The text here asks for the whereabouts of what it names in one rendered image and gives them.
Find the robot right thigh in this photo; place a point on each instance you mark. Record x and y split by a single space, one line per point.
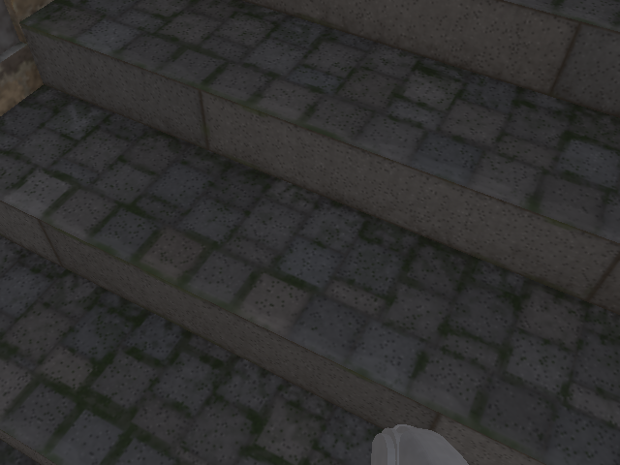
413 446

